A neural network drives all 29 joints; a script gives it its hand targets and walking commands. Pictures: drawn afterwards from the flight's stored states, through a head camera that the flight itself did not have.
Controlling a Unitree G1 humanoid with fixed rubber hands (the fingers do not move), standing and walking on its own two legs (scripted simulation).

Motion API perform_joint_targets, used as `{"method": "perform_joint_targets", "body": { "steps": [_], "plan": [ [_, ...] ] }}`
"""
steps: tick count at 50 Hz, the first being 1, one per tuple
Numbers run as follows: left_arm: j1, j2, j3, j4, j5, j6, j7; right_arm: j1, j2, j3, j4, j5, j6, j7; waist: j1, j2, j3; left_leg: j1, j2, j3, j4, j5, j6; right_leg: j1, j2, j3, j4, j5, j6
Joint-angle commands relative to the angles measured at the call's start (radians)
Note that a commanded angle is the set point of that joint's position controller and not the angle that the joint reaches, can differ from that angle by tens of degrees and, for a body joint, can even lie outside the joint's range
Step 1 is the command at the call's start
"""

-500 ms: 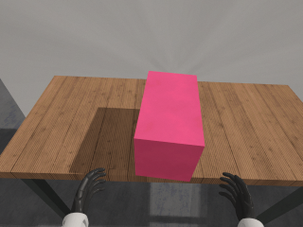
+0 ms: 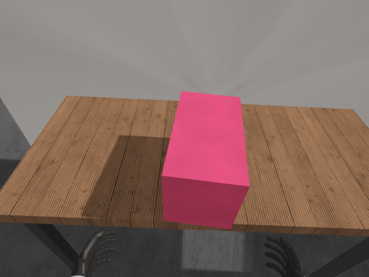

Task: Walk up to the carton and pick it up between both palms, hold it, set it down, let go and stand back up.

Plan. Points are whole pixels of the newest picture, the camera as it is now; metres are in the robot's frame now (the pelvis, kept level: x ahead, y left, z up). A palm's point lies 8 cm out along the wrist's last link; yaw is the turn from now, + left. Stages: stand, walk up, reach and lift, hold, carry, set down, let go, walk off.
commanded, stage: set down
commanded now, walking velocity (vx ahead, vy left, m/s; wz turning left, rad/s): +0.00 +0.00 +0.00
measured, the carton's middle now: (204, 155) +0.44 -0.02 +0.01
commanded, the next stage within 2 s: let go in 0.54 s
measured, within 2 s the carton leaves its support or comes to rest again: neither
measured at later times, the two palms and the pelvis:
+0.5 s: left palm out of the picture +0.15 +0.23 -0.07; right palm out of the picture +0.16 -0.21 -0.08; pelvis +0.01 +0.00 +0.00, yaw +0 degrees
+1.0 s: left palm out of the picture +0.14 +0.22 -0.08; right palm out of the picture +0.15 -0.23 -0.09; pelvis -0.01 -0.01 -0.01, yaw +0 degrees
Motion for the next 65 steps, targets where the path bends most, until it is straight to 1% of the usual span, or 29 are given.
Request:
{"method": "perform_joint_targets", "body": {
  "steps": [1,5,13,26,31,33,36,38,46,50,51,52,54,55,56,57,58,59,60,63,65],
  "plan": [
    [-0.034,0.077,0.038,-0.104,0.012,-0.013,-0.009,-0.029,-0.094,-0.029,-0.070,-0.010,-0.045,0.002,0.004,0.016,0.007,-0.051,0.036,-0.015,-0.042,0.254,-0.054,0.006,-0.054,0.045,-0.032,0.180,0.003],
    [-0.028,0.083,0.049,-0.079,0.025,-0.001,-0.019,-0.033,-0.093,-0.025,-0.013,-0.019,-0.067,0.003,0.006,0.015,0.001,-0.048,0.030,-0.012,-0.031,0.279,-0.053,0.005,-0.049,0.045,-0.025,0.200,0.005],
    [-0.061,0.094,0.065,-0.018,0.047,0.034,-0.026,-0.071,-0.093,-0.025,0.113,-0.043,-0.089,0.010,-0.003,0.014,-0.001,-0.065,0.022,-0.011,-0.016,0.269,-0.045,-0.009,-0.043,0.046,-0.001,0.212,0.010],
    [-0.132,0.106,0.094,0.106,0.077,0.095,-0.039,-0.205,-0.097,-0.036,0.341,-0.080,-0.121,0.022,-0.006,0.025,-0.032,-0.101,0.015,-0.021,0.043,0.300,-0.040,-0.024,-0.033,0.028,0.053,0.231,0.005],
    [-0.183,0.114,0.069,0.109,0.071,0.101,-0.030,-0.266,-0.130,-0.083,0.424,-0.103,-0.141,0.035,-0.029,0.036,-0.048,-0.088,0.031,-0.034,0.063,0.262,-0.044,-0.087,-0.017,0.010,0.080,0.176,-0.002],
    [-0.189,0.119,0.056,0.101,0.063,0.092,-0.025,-0.277,-0.137,-0.093,0.438,-0.104,-0.156,0.041,-0.033,0.031,-0.058,-0.084,0.034,-0.035,0.072,0.264,-0.042,-0.093,-0.015,0.010,0.088,0.188,-0.004],
    [-0.165,0.129,0.064,0.110,0.065,0.074,-0.032,-0.275,-0.130,-0.076,0.458,-0.094,-0.180,0.040,-0.026,0.011,-0.073,-0.093,0.020,-0.028,0.088,0.307,-0.036,-0.046,-0.021,0.023,0.094,0.270,0.002],
    [-0.153,0.132,0.072,0.120,0.071,0.070,-0.036,-0.280,-0.123,-0.065,0.471,-0.088,-0.188,0.037,-0.023,0.008,-0.078,-0.098,0.012,-0.027,0.085,0.311,-0.036,-0.024,-0.025,0.028,0.093,0.296,0.006],
    [-0.176,0.130,0.063,0.124,0.068,0.082,-0.022,-0.307,-0.120,-0.080,0.471,-0.099,-0.174,0.050,-0.026,0.027,-0.046,-0.110,0.020,-0.024,0.050,0.199,-0.037,-0.057,-0.030,0.026,0.070,0.183,0.003],
    [-0.186,0.134,0.058,0.122,0.063,0.089,-0.015,-0.307,-0.120,-0.091,0.461,-0.110,-0.160,0.055,-0.030,0.025,-0.036,-0.126,0.022,-0.022,0.045,0.156,-0.031,-0.064,-0.036,0.031,0.072,0.155,0.003],
    [-0.171,0.052,-0.004,0.162,0.028,0.088,-0.012,-0.267,-0.181,-0.095,0.397,-0.115,-0.200,0.049,-0.029,0.044,0.003,-0.181,0.000,0.001,0.051,0.172,-0.063,-0.029,-0.049,0.026,0.105,0.110,0.010],
    [-0.192,0.079,0.020,0.140,0.035,0.089,-0.011,-0.261,-0.158,-0.087,0.407,-0.114,-0.211,0.046,-0.023,0.041,-0.006,-0.176,-0.003,0.001,0.055,0.160,-0.056,-0.026,-0.057,0.029,0.096,0.093,0.012],
    [-0.192,0.095,0.037,0.143,0.042,0.090,-0.012,-0.253,-0.148,-0.079,0.403,-0.111,-0.222,0.045,-0.022,0.019,-0.003,-0.172,-0.007,0.002,0.061,0.157,-0.052,-0.032,-0.057,0.029,0.102,0.119,0.022],
    [-0.037,0.187,0.109,0.308,0.115,-0.029,-0.006,-0.163,-0.073,-0.046,0.467,-0.141,-0.019,0.031,0.001,0.083,0.009,-0.223,0.102,-0.148,0.105,0.221,0.013,-0.089,-0.131,0.059,0.079,0.051,0.030],
    [-0.040,0.195,0.106,0.306,0.120,-0.070,-0.005,-0.145,-0.098,-0.048,0.427,-0.146,0.064,0.024,-0.028,0.019,0.040,-0.225,0.103,-0.151,0.119,0.176,0.023,-0.100,-0.138,0.075,0.078,0.075,0.025],
    [-0.078,0.148,0.098,0.309,0.117,-0.098,-0.010,-0.151,-0.119,-0.050,0.411,-0.136,0.099,0.023,-0.034,-0.004,0.021,-0.219,0.095,-0.148,0.131,0.167,0.025,-0.099,-0.136,0.081,0.095,0.142,0.014],
    [-0.101,0.111,0.090,0.317,0.107,-0.110,-0.014,-0.138,-0.136,-0.051,0.411,-0.129,0.113,0.026,-0.045,-0.022,-0.010,-0.219,0.086,-0.146,0.132,0.132,0.024,-0.083,-0.138,0.081,0.102,0.160,0.001],
    [-0.115,0.090,0.087,0.323,0.096,-0.115,-0.015,-0.126,-0.156,-0.056,0.416,-0.124,0.116,0.026,-0.050,-0.025,-0.032,-0.217,0.077,-0.146,0.133,0.103,0.021,-0.073,-0.141,0.081,0.102,0.163,-0.010],
    [-0.111,0.083,0.086,0.339,0.090,-0.115,-0.017,-0.126,-0.163,-0.057,0.425,-0.125,0.114,0.027,-0.042,-0.022,-0.042,-0.214,0.067,-0.151,0.131,0.072,0.019,-0.074,-0.144,0.077,0.096,0.137,-0.015],
    [-0.084,0.101,0.099,0.387,0.087,-0.116,-0.012,-0.130,-0.147,-0.052,0.433,-0.136,0.110,0.028,-0.035,0.017,-0.007,-0.217,0.065,-0.168,0.122,0.090,0.025,-0.103,-0.142,0.066,0.090,0.080,-0.018],
    [-0.074,0.105,0.106,0.416,0.086,-0.117,-0.007,-0.111,-0.149,-0.052,0.445,-0.134,0.112,0.024,-0.037,0.021,-0.005,-0.216,0.065,-0.177,0.120,0.119,0.034,-0.098,-0.140,0.056,0.096,0.079,-0.021]
  ]
}}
